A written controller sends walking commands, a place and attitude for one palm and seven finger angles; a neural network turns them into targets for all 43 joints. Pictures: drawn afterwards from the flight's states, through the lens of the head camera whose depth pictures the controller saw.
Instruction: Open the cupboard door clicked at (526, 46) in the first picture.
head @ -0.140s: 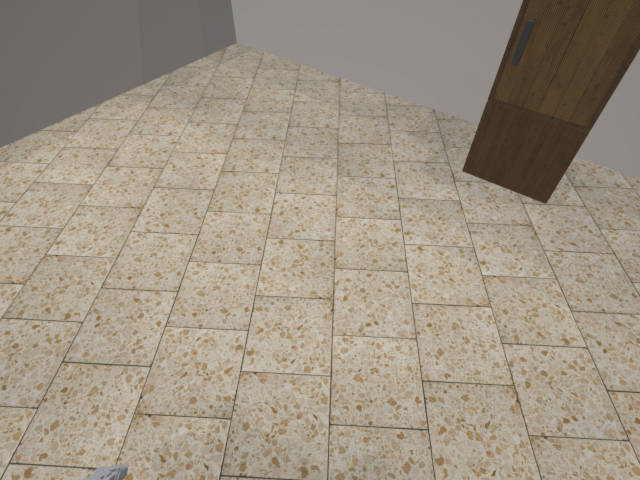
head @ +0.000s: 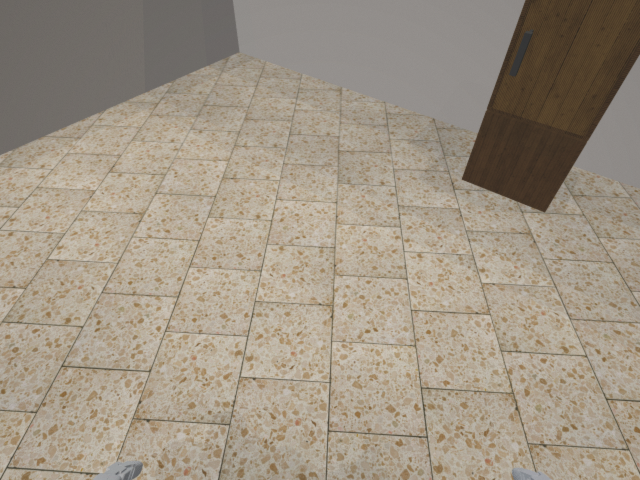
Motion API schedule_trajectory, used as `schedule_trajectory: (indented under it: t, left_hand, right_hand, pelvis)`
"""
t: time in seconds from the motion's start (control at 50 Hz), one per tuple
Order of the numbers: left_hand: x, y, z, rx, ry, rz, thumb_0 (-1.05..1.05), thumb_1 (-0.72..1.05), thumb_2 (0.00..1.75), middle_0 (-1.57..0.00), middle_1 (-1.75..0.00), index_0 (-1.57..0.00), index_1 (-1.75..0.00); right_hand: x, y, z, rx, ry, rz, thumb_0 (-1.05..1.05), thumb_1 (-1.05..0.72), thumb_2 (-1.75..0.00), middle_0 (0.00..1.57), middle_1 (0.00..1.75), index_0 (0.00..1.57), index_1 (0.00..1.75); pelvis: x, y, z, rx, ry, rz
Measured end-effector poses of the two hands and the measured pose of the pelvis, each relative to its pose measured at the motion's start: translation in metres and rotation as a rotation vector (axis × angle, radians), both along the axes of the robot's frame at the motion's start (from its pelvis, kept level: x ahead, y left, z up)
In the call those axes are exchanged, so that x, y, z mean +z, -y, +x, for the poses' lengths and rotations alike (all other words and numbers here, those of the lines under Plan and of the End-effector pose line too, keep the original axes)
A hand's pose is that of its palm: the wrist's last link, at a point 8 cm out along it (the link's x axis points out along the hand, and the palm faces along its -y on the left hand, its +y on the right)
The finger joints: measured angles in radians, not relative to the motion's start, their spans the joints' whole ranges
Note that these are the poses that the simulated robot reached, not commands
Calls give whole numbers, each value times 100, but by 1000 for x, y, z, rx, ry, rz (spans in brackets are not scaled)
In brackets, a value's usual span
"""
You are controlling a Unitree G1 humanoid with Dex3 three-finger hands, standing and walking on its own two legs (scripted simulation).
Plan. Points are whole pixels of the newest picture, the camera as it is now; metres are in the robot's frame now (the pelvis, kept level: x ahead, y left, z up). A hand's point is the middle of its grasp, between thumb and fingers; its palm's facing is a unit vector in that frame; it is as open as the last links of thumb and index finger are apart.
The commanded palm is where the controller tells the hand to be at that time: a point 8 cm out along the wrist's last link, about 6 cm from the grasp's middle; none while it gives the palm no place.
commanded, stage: stand and wait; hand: left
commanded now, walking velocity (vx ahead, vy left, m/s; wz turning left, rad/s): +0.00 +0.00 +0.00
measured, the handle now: (522, 52) +1.63 -0.69 -0.09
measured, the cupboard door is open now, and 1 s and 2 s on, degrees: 0 0 0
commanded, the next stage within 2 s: look at it before walking up in 0.78 s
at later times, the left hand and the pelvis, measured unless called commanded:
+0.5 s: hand out of the picture +0.05 +0.24 -0.15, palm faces -0.03 -0.94 -0.33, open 7.4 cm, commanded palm none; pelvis -0.02 -0.01 +0.01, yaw +0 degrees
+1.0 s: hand out of the picture +0.05 +0.23 -0.15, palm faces -0.04 -0.94 -0.33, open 7.4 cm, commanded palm none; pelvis -0.03 -0.01 +0.01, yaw +0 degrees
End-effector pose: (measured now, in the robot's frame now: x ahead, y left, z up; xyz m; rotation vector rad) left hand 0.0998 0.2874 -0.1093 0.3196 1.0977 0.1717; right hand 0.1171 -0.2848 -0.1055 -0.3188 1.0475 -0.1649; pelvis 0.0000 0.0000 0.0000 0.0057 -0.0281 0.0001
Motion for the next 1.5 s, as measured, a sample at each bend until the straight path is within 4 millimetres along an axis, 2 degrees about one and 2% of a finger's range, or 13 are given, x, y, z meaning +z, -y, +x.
schedule_trajectory:
  t: [0.14,0.44,0.66,1.08,1.5]
  left_hand:
    - [-4,10,-9,6,-14,-23,0,90,90,-20,-30,-20,-30]
    - [-7,4,-50,35,-109,-5,0,90,90,-20,-30,-20,-30]
    - [-5,3,-58,29,-115,1,0,90,90,-20,-30,-20,-30]
    - [-5,8,-58,22,-112,-8,0,90,90,-20,-30,-20,-30]
    - [-3,8,-51,32,-120,0,0,90,90,-20,-30,-20,-30]
  right_hand:
    - [2,2,-3,-4,-4,2,1,-91,-90,20,30,20,30]
    - [-4,19,-57,-55,-128,-20,1,-91,-90,20,30,20,30]
    - [-7,20,-79,-70,-161,-10,1,-91,-90,20,30,20,30]
    - [-7,18,-77,-64,-154,-3,1,-91,-90,20,30,20,30]
    - [-6,21,-58,-47,-147,-7,1,-91,-90,20,30,20,30]
  pelvis:
    - [2,4,-3,-1,5,0]
    - [5,8,-15,-2,16,-2]
    - [6,9,-24,-6,18,-2]
    - [7,9,-27,-5,10,-1]
    - [8,13,-18,0,4,-1]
